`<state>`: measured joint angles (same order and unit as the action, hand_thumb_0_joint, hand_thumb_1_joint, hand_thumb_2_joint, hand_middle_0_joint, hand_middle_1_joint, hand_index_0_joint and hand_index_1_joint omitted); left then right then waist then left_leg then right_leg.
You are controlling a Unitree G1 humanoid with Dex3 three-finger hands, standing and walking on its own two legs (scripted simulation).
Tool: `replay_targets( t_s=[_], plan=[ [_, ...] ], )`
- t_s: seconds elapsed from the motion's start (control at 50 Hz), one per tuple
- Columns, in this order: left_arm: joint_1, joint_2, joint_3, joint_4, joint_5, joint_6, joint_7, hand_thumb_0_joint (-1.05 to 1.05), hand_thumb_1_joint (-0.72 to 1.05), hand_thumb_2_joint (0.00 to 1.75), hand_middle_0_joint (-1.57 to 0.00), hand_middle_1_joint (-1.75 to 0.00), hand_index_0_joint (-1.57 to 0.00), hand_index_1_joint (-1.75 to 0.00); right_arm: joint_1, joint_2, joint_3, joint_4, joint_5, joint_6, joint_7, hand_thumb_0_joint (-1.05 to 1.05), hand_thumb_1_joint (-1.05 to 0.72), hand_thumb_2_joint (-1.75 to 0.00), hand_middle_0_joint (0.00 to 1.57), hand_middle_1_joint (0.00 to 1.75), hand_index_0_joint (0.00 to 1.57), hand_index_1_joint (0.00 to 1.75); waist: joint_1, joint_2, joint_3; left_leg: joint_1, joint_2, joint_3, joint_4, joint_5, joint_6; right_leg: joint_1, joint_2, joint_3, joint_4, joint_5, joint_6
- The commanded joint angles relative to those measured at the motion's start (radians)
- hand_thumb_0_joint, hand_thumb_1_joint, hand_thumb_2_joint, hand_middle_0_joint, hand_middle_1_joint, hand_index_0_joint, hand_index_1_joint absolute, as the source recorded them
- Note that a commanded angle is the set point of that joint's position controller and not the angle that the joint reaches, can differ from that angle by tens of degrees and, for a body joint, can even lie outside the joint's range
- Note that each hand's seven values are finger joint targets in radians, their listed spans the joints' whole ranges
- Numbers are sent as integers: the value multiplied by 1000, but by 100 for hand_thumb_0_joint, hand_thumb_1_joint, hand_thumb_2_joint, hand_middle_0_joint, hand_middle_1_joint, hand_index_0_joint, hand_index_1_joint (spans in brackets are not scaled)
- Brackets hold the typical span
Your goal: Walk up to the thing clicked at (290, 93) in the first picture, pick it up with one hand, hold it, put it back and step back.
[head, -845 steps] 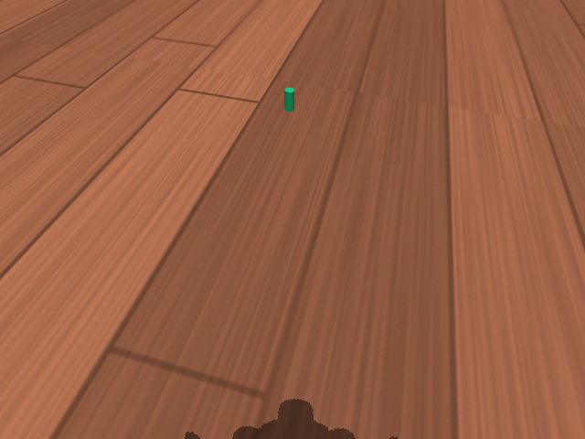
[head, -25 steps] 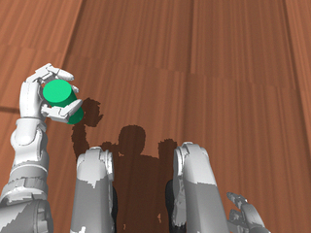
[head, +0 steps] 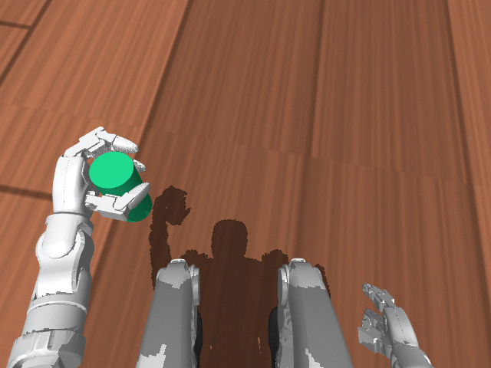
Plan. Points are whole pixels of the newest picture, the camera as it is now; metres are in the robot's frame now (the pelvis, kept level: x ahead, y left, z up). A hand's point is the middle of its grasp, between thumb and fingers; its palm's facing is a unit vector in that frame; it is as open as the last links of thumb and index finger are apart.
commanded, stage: lift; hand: left
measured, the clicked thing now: (124, 190) +0.39 +0.19 -0.03
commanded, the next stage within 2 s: hold in 1.36 s
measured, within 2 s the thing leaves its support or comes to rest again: neither
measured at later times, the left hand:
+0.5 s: hand (72, 131) +0.38 +0.19 +0.15, palm faces +0.01 -1.00 -0.03, open 8.4 cm
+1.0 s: hand (55, 89) +0.38 +0.17 +0.22, palm faces +0.00 -1.00 -0.01, open 8.4 cm
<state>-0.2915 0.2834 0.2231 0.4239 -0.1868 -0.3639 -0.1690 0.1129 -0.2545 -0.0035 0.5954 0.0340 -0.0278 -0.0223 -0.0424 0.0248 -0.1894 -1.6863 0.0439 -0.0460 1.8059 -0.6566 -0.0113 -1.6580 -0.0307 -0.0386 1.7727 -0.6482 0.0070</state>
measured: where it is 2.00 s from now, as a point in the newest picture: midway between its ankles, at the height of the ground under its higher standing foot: (235, 363)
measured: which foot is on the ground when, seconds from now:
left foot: down 0.00-1.00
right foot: down 0.00-1.00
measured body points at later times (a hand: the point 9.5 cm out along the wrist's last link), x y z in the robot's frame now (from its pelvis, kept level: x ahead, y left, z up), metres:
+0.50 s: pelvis +0.03 +0.00 +0.13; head +0.13 +0.02 +0.57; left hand +0.37 +0.24 +0.16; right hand +0.18 -0.25 +0.02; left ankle +0.07 +0.13 -0.49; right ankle +0.07 -0.13 -0.49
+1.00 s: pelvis +0.05 +0.00 +0.19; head +0.12 +0.00 +0.63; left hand +0.38 +0.23 +0.22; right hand +0.19 -0.25 +0.07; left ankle +0.07 +0.13 -0.49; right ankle +0.07 -0.13 -0.49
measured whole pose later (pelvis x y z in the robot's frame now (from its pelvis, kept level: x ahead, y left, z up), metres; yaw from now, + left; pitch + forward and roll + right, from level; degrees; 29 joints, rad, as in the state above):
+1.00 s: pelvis +0.05 +0.00 +0.19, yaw +1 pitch +13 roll -1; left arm -0.15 0.23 0.15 0.47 -0.20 -0.36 -0.20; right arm 0.22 -0.23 0.01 0.65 0.02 -0.06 -0.05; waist -0.02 0.01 -0.09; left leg -0.79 0.05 -0.01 1.04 -0.48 -0.02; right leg -0.77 -0.02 -0.04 1.01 -0.47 0.01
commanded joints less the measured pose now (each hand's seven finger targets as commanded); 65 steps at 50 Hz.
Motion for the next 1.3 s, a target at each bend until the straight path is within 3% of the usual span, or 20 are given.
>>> replay_targets(
  t_s=[0.0, 0.08, 0.12, 0.16, 0.3, 0.52, 0.54, 0.56, 0.58, 0.68, 0.72, 0.74, 0.76, 0.9, 0.98, 1.12, 1.14, 1.22, 1.26, 1.28],
  plan=[
    [-237, 178, 39, -350, -23, -54, 24, 0, 39, 122, -119, -134, -121, -133, 77, -151, -63, -97, 6, -37, -23, 0, -90, -90, 20, 30, 20, 30, -6, 60, -567, 539, -29, -13, -342, 165, 33, 432, 27, 26, -362, 200, -34],
    [-178, 137, 28, -297, -34, -36, 45, 0, 31, 122, -119, -135, -121, -134, 75, -135, -52, -86, 11, -50, -29, 0, -90, -90, 20, 30, 20, 30, -14, 10, -466, 563, -29, -13, -411, 188, 35, 520, 30, 22, -436, 231, -28],
    [-171, 177, 69, -307, -31, -42, 52, 0, 34, 122, -120, -134, -122, -134, 82, -135, -52, -81, 10, -51, -32, 0, -90, -90, 20, 30, 20, 30, 4, 17, -466, 611, -31, -10, -443, 241, 34, 575, 31, 18, -463, 279, -28],
    [-149, 130, -1, -267, -20, -38, 38, 0, 32, 123, -121, -136, -122, -135, 91, -129, -49, -75, 8, -55, -32, 0, -90, -90, 20, 30, 20, 30, -22, 14, -415, 644, -31, -8, -479, 252, 34, 598, 31, 18, -500, 297, -27],
    [-144, 129, 10, -215, -27, -43, 6, 0, 35, 121, -122, -135, -124, -134, 98, -139, -52, -64, 4, -68, -22, 0, -90, -90, 20, 30, 20, 30, 14, 51, -354, 800, -24, -15, -604, 328, 19, 680, 33, -1, -589, 345, -34],
    [-145, 106, -10, -227, -34, -76, -7, 0, 33, 124, -127, -138, -129, -137, 110, -129, -47, -67, -7, -74, -23, 0, -91, -90, 20, 30, 20, 30, 14, 42, -312, 948, -26, -7, -753, 338, 13, 819, 34, -5, -721, 357, -31],
    [-215, 125, -5, -316, -38, -88, -3, 0, 35, 124, -127, -137, -128, -137, 108, -130, -46, -69, -7, -75, -23, 0, -90, -90, 20, 30, 20, 30, 20, 56, -319, 965, -27, -3, -771, 311, 13, 835, 33, -3, -737, 340, -29],
    [-131, 103, -7, -218, -36, -78, -5, 0, 34, 123, -126, -137, -127, -136, 107, -129, -46, -64, -7, -75, -26, 0, -91, -90, 20, 30, 20, 30, 17, 40, -291, 970, -27, -4, -781, 307, 13, 835, 34, -4, -747, 336, -28],
    [-153, 93, -29, -235, -38, -79, -10, 0, 36, 124, -126, -137, -127, -137, 102, -133, -47, -69, -6, -77, -27, 0, -91, -90, 20, 30, 20, 30, 9, 34, -279, 979, -26, -4, -795, 297, 13, 837, 36, -5, -760, 329, -28],
    [-132, 117, -4, -250, -39, -77, -11, 0, 35, 124, -127, -139, -129, -138, 121, -116, -40, -63, -10, -71, -34, 0, -91, -90, 20, 30, 20, 30, 22, 12, -293, 1000, -36, 17, -817, 370, 17, 965, 33, 8, -814, 403, -22],
    [-89, 56, -32, -155, -45, -64, -13, 0, 36, 126, -127, -139, -129, -139, 117, -115, -37, -63, -9, -71, -33, 0, -90, -90, 20, 30, 20, 30, 3, -26, -243, 1000, -33, 17, -842, 358, 19, 971, 37, 5, -836, 397, -21],
    [-185, 100, -17, -273, -45, -81, -10, 0, 37, 125, -126, -138, -128, -137, 109, -114, -39, -64, -9, -74, -34, 0, -90, -90, 20, 30, 20, 30, 15, 8, -243, 1005, -34, 22, -849, 342, 18, 977, 32, 11, -846, 385, -19],
    [-163, 112, -3, -242, -39, -82, -8, 0, 37, 125, -126, -138, -128, -138, 113, -116, -44, -57, -10, -72, -36, 0, -90, -90, 20, 30, 20, 30, 14, 17, -240, 1029, -35, 25, -859, 336, 18, 980, 30, 15, -861, 380, -20],
    [-104, 75, -25, -159, -41, -77, -32, 0, 38, 125, -125, -138, -128, -137, 110, -112, -42, -57, -13, -65, -40, 0, -90, -89, 20, 30, 20, 30, 10, 2, -195, 1086, -32, 27, -911, 394, 16, 1037, 38, 6, -901, 431, -22],
    [-152, 117, 5, -244, -47, -96, -32, 0, 37, 125, -127, -139, -129, -138, 115, -109, -41, -51, -15, -63, -44, 0, -90, -90, 20, 30, 20, 30, 26, 12, -237, 1114, -34, 36, -925, 426, 16, 1105, 32, 14, -922, 465, -19],
    [-148, 73, -30, -215, -59, -98, -54, 0, 34, 126, -128, -140, -129, -139, 119, -116, -43, -51, -15, -58, -45, 0, -90, -90, 20, 30, 20, 30, 11, 15, -206, 1178, -29, 35, -949, 501, 13, 1121, 37, 7, -941, 533, -22],
    [-166, 107, -1, -247, -58, -103, -52, 0, 36, 125, -127, -139, -129, -138, 121, -116, -45, -45, -16, -57, -47, 0, -90, -89, 20, 30, 20, 30, 22, 38, -222, 1198, -30, 35, -955, 509, 10, 1126, 37, 7, -944, 533, -23],
    [-105, 57, -29, -159, -62, -92, -59, 0, 35, 124, -127, -139, -129, -138, 116, -116, -44, -48, -16, -53, -47, 0, -90, -90, 20, 30, 20, 30, 15, -5, -189, 1195, -29, 36, -965, 533, 13, 1148, 39, 5, -958, 559, -21],
    [-155, 113, 9, -229, -57, -101, -53, 0, 35, 124, -127, -138, -128, -137, 128, -119, -47, -41, -19, -50, -48, 0, -90, -90, 20, 30, 20, 30, 29, 27, -227, 1224, -29, 39, -969, 552, 12, 1167, 38, 6, -962, 568, -22],
    [-134, 97, -8, -203, -50, -96, -53, 0, 36, 124, -128, -138, -129, -137, 119, -114, -44, -51, -19, -45, -50, 0, -90, -89, 20, 30, 20, 30, 21, 14, -191, 1218, -29, 42, -978, 534, 11, 1162, 38, 7, -970, 560, -20]
  ],
)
